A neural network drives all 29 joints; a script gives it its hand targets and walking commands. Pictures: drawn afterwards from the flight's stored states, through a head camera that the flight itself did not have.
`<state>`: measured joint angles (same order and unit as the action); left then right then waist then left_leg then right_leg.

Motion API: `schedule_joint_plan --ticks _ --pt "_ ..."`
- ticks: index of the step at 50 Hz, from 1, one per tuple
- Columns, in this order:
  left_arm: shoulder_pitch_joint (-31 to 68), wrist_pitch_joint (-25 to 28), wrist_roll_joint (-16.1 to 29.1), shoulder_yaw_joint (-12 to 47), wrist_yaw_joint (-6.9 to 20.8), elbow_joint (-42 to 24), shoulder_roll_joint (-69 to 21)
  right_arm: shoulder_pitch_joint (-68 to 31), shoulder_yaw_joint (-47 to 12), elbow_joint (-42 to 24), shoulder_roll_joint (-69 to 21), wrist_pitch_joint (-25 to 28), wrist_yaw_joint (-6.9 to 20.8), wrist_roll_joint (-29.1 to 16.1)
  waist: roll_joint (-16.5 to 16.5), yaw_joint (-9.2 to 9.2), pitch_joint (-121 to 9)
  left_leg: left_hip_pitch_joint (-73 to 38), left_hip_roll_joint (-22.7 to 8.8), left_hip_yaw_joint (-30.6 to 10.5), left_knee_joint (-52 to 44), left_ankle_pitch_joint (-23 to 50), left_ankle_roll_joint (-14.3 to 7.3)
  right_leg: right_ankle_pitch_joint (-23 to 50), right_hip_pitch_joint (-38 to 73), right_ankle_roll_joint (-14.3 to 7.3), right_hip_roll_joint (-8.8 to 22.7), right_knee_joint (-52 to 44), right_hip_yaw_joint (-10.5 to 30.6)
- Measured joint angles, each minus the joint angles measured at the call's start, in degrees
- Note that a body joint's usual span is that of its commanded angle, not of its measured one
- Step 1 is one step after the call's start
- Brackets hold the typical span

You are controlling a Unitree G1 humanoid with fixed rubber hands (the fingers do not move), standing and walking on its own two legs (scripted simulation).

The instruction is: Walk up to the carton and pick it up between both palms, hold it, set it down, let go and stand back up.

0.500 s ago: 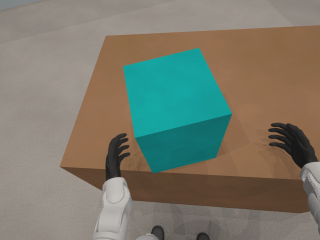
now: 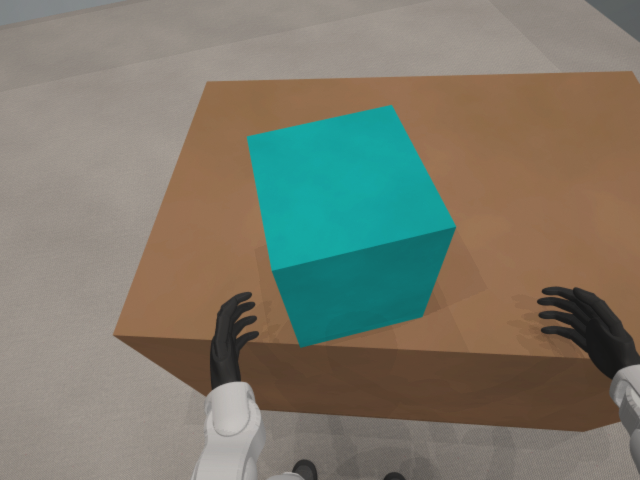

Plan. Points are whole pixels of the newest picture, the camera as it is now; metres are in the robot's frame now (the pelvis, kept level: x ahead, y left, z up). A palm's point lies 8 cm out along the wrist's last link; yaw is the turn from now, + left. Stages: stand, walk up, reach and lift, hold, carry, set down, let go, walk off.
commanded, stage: set down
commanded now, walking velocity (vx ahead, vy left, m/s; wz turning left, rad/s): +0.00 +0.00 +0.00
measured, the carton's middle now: (342, 235) +0.44 +0.04 -0.01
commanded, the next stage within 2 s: none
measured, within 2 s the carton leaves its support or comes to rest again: neither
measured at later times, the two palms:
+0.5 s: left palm (235, 388) +0.22 +0.16 -0.02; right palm (599, 377) +0.27 -0.28 -0.05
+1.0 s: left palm (244, 401) +0.20 +0.15 -0.04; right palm (568, 397) +0.25 -0.24 -0.06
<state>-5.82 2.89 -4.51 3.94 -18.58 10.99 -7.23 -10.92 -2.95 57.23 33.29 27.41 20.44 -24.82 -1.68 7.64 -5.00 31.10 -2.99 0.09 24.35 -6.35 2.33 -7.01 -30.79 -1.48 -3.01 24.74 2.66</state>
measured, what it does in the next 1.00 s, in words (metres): stands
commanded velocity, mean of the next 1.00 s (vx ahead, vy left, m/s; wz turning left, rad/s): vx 0.00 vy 0.00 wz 0.00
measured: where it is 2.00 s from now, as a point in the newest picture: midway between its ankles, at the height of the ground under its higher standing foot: outside the picture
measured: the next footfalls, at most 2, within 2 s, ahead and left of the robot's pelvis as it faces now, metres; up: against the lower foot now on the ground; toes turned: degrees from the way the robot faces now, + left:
none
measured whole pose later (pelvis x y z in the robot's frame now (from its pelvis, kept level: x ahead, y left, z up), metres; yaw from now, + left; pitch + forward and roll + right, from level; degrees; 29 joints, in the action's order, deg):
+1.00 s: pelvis +0.01 +0.00 +0.00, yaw +0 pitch +7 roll +0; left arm -10.8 1.1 -4.5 4.4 -13.9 18.6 -7.0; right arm -1.6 -3.0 51.6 23.1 22.3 13.9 -14.6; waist -1.1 6.1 -0.8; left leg 22.8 -3.0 0.1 24.3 -8.7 2.3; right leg -9.3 -22.4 -1.5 -3.0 24.7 2.7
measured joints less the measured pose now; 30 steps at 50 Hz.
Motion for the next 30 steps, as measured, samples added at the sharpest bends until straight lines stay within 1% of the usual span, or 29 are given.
schedule_joint_plan --ticks 10,19,24,30 --pt "-3.1 0.8 0.0 0.3 0.4 -0.5 0.0 3.4 0.0 -1.6 -1.2 0.1 0.0 0.8 0.3 -0.01 1.2 -0.9 0.0 0.0 0.0 -0.3 0.0 -0.3 0.9 0.0 0.0 0.0 0.0" --pt "-4.6 1.2 0.0 0.5 0.6 -0.5 0.0 4.9 0.0 -2.4 -1.7 0.2 0.0 1.8 0.5 -0.59 1.7 -1.5 0.0 0.0 0.0 -0.6 0.0 -0.6 1.5 0.0 0.0 0.0 0.0" --pt "-4.6 0.7 0.0 0.5 1.6 1.3 0.0 5.1 0.0 -2.4 -2.9 -0.6 -0.5 2.9 0.5 -1.06 2.1 -2.7 0.0 0.0 0.0 -1.0 0.0 -1.0 2.7 0.0 0.0 0.0 0.0" --pt "-5.0 0.0 0.0 0.5 2.0 2.1 0.0 6.4 0.0 -2.5 -4.8 -1.2 -1.2 3.9 0.5 -1.08 2.5 -4.3 0.0 0.0 0.0 -1.5 0.0 -1.5 4.3 0.0 0.0 0.0 0.0"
